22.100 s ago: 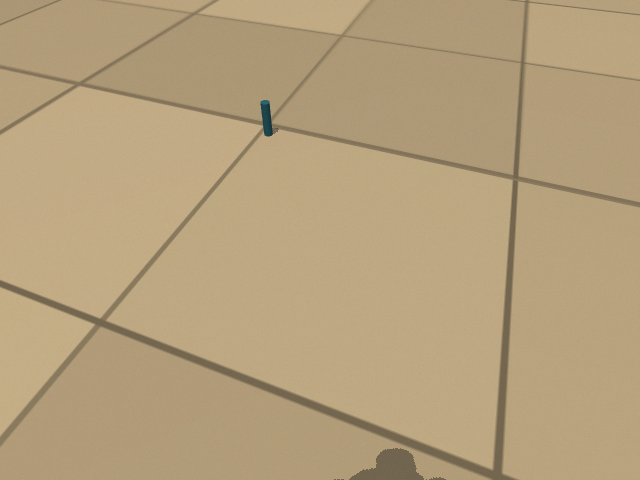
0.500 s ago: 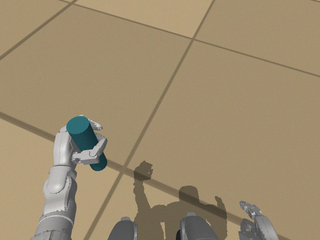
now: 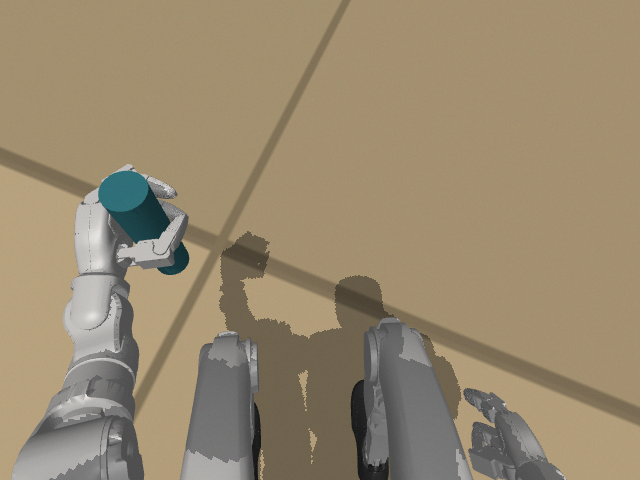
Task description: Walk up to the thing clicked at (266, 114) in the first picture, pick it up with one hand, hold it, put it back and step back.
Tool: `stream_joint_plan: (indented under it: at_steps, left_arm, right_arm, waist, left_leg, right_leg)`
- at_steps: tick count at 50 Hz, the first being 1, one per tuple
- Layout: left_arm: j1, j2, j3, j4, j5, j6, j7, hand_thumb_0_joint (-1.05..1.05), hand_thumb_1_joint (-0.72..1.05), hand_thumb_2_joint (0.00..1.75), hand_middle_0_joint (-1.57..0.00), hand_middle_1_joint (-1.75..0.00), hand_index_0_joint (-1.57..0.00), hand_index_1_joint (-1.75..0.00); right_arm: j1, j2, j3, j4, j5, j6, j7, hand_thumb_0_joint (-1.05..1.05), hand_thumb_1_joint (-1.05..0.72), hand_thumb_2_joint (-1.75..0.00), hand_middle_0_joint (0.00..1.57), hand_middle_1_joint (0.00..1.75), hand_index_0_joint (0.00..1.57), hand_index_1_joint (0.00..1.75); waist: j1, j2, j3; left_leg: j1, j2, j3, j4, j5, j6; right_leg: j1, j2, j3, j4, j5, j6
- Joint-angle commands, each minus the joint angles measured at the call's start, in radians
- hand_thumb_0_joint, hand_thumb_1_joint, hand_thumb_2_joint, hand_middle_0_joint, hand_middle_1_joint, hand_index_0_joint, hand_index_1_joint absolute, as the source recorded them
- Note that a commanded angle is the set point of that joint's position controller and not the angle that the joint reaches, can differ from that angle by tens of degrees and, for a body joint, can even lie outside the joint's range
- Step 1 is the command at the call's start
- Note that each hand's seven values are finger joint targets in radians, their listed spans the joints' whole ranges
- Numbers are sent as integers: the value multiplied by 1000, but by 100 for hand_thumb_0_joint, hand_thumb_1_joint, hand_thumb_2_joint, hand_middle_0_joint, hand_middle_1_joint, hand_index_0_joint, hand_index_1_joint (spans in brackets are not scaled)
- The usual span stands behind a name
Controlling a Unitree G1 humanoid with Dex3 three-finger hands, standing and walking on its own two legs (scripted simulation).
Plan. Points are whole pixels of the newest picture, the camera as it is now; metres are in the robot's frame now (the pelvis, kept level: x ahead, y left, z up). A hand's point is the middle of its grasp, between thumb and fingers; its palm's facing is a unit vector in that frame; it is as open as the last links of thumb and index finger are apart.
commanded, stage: crouch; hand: left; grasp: from the side
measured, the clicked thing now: (152, 231) +0.42 +0.20 -0.05
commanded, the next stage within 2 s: lower in 0.98 s
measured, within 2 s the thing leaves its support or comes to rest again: neither
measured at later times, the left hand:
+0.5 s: hand (186, 240) +0.45 +0.19 -0.18, palm faces +0.02 -1.00 -0.02, open 6.4 cm
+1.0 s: hand (195, 245) +0.46 +0.19 -0.25, palm faces -0.01 -1.00 -0.02, open 6.4 cm
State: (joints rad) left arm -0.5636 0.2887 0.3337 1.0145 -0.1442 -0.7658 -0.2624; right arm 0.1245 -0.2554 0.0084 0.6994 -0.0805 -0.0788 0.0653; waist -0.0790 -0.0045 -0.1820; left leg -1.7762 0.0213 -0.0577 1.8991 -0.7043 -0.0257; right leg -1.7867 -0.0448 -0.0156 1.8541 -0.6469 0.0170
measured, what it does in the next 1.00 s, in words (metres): lowers itself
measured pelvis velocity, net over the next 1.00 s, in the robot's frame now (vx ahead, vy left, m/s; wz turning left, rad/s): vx -0.03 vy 0.01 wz -0.10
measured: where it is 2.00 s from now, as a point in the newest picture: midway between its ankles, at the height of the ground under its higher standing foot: (307, 462)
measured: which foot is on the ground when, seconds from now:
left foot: down 0.00-1.00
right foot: down 0.00-1.00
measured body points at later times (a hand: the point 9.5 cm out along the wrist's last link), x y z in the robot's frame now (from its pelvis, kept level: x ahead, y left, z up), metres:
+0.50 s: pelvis -0.04 +0.00 -0.14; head +0.18 +0.05 +0.26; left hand +0.44 +0.24 -0.18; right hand +0.04 -0.27 -0.25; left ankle +0.06 +0.13 -0.46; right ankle +0.08 -0.13 -0.46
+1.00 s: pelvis -0.03 +0.01 -0.18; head +0.20 +0.08 +0.20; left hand +0.46 +0.24 -0.24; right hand +0.03 -0.27 -0.27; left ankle +0.06 +0.13 -0.46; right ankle +0.08 -0.13 -0.46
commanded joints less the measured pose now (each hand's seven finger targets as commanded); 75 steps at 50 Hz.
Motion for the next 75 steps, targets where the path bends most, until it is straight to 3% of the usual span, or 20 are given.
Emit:
stream_joint_plan:
  at_steps: [1, 6, 7, 10, 11, 14, 19, 20, 22, 27, 31, 40, 44, 50, 51, 56, 60, 65, 68, 75]
  left_arm:
    - [-352, 182, 38, -118, 0, -97, -2, 0, 52, 126, -127, -137, -128, -136]
    - [-438, 270, 97, -101, 32, -121, 19, 0, 49, 129, -127, -138, -127, -138]
    - [-463, 254, 79, -97, 37, -120, 22, 0, 47, 128, -127, -137, -127, -138]
    - [-479, 264, 93, -60, 46, -111, 22, 0, 49, 128, -128, -138, -128, -138]
    - [-492, 306, 111, -61, 55, -106, 23, 0, 49, 128, -126, -136, -126, -136]
    - [-539, 291, 95, -23, 63, -95, 29, 0, 47, 126, -127, -136, -127, -136]
    - [-557, 345, 118, 16, 71, -86, 37, 0, 46, 123, -125, -134, -126, -133]
    - [-601, 354, 101, -12, 74, -90, 35, 0, 47, 122, -125, -134, -126, -133]
    - [-558, 395, 144, 23, 73, -91, 37, 0, 47, 123, -126, -134, -127, -134]
    - [-553, 407, 147, 12, 79, -86, 29, 0, 47, 124, -126, -136, -127, -135]
    - [-552, 436, 166, 9, 85, -89, 35, 0, 51, 126, -126, -137, -128, -136]
    - [-573, 430, 119, -6, 89, -101, 34, 0, 55, 127, -127, -138, -128, -137]
    - [-549, 464, 138, 2, 92, -108, 47, 0, 57, 127, -126, -136, -127, -136]
    - [-532, 454, 130, 20, 91, -113, 62, 0, 52, 128, -129, -139, -130, -138]
    - [-514, 435, 110, 39, 92, -111, 64, 0, 54, 128, -129, -138, -129, -138]
    - [-521, 471, 124, 40, 107, -123, 85, 0, 49, 128, -133, -145, -135, -143]
    - [-498, 474, 130, 121, 102, -142, 106, 0, 50, 128, -132, -143, -133, -142]
    - [-549, 559, 150, 98, 107, -192, 120, 0, 50, 127, -134, -144, -135, -142]
    - [-551, 554, 144, 120, 96, -215, 127, 0, 50, 127, -133, -143, -134, -142]
    - [-524, 559, 102, 177, 120, -238, 141, 0, 47, 128, -133, -144, -135, -143]
  right_arm:
    - [118, -198, -58, -53, -10, -19, -1, 0, -89, -90, 20, 30, 20, 30]
    - [119, -204, -48, -34, -29, -4, 8, 0, -89, -91, 20, 30, 20, 30]
    - [123, -199, -44, -34, -32, -3, 9, 0, -89, -91, 20, 30, 20, 30]
    - [128, -214, -41, -19, -35, 4, 14, 0, -90, -91, 20, 30, 20, 30]
    - [123, -219, -40, -23, -34, 7, 15, 0, -89, -90, 20, 30, 20, 30]
    - [128, -226, -30, -18, -37, 16, 20, 0, -89, -90, 20, 30, 20, 30]
    - [123, -246, -11, -16, -44, 26, 24, 0, -89, -90, 20, 30, 20, 30]
    - [118, -251, -8, -16, -46, 28, 25, 0, -88, -90, 20, 30, 20, 30]
    - [125, -261, 0, -13, -47, 35, 27, 0, -88, -90, 20, 30, 20, 30]
    - [130, -281, 21, -18, -61, 47, 32, 0, -89, -90, 20, 30, 20, 30]
    - [120, -295, 36, -25, -69, 57, 38, 0, -89, -90, 20, 30, 20, 30]
    - [116, -320, 66, -19, -89, 71, 48, 0, -88, -90, 20, 30, 20, 30]
    - [109, -336, 77, -22, -99, 80, 51, 0, -88, -90, 20, 30, 20, 30]
    - [86, -355, 94, -36, -111, 87, 57, 0, -89, -90, 20, 30, 20, 30]
    - [84, -349, 104, -39, -115, 89, 59, 0, -89, -90, 20, 30, 20, 30]
    - [65, -360, 116, -52, -127, 96, 63, 0, -90, -90, 20, 30, 20, 30]
    - [38, -375, 147, -72, -135, 99, 71, 0, -89, -90, 20, 30, 20, 30]
    - [6, -392, 178, -77, -156, 98, 70, 0, -90, -90, 20, 30, 20, 30]
    - [-9, -401, 198, -82, -171, 98, 71, 0, -90, -90, 20, 30, 20, 30]
    - [-33, -423, 236, -84, -194, 104, 70, 0, -90, -90, 20, 30, 20, 30]
  waist:
    - [-32, 71, -620]
    - [-37, 118, -649]
    - [-51, 112, -632]
    - [-58, 146, -620]
    - [-56, 153, -616]
    - [-87, 151, -579]
    - [-104, 119, -519]
    - [-112, 143, -505]
    - [-100, 131, -514]
    - [-113, 189, -529]
    - [-126, 218, -486]
    - [-171, 230, -461]
    - [-164, 247, -452]
    - [-182, 263, -419]
    - [-194, 259, -411]
    - [-203, 250, -390]
    - [-236, 207, -325]
    - [-244, 255, -334]
    - [-260, 278, -326]
    - [-289, 329, -279]
  left_leg:
    - [297, -31, 13, -120, 291, 38]
    - [212, -34, 31, -45, 209, 32]
    - [167, -36, 37, -33, 176, 33]
    - [157, -35, 42, 2, 149, 32]
    - [132, -35, 43, 8, 130, 32]
    - [82, -35, 37, 47, 87, 34]
    - [-19, -39, 37, 110, 30, 45]
    - [-29, -38, 36, 114, 7, 44]
    - [-45, -38, 30, 135, 25, 42]
    - [-31, -34, 17, 182, 113, 33]
    - [-49, -29, -1, 190, 86, 30]
    - [-72, -24, -26, 245, 93, 30]
    - [-65, -23, -35, 254, 106, 24]
    - [-41, -19, -52, 275, 156, 17]
    - [-62, -20, -50, 282, 163, 19]
    - [-85, -19, -53, 301, 131, 24]
    - [-121, -16, -75, 312, 105, 26]
    - [-86, -9, -83, 333, 115, 22]
    - [-77, -6, -88, 344, 119, 17]
    - [-8, 4, -121, 342, 181, 0]
  right_leg:
    - [254, 39, -24, -95, 242, -55]
    - [200, 36, -29, -17, 180, -53]
    - [202, 36, -29, -10, 159, -51]
    - [131, 35, -48, 37, 144, -52]
    - [119, 36, -53, 51, 125, -51]
    - [58, 34, -70, 91, 100, -49]
    - [31, 38, -82, 122, 59, -40]
    - [14, 40, -87, 132, 41, -41]
    - [17, 43, -96, 158, 52, -40]
    - [5, 44, -107, 212, 138, -44]
    - [-33, 47, -125, 237, 121, -45]
    - [-46, 54, -148, 272, 142, -41]
    - [-44, 57, -158, 285, 151, -41]
    - [-69, 58, -170, 309, 195, -43]
    - [-45, 60, -172, 308, 204, -41]
    - [-35, 63, -177, 303, 185, -36]
    - [-41, 66, -197, 309, 165, -32]
    - [-25, 71, -202, 324, 178, -31]
    - [-10, 75, -209, 328, 188, -30]
    - [-31, 75, -237, 349, 240, -32]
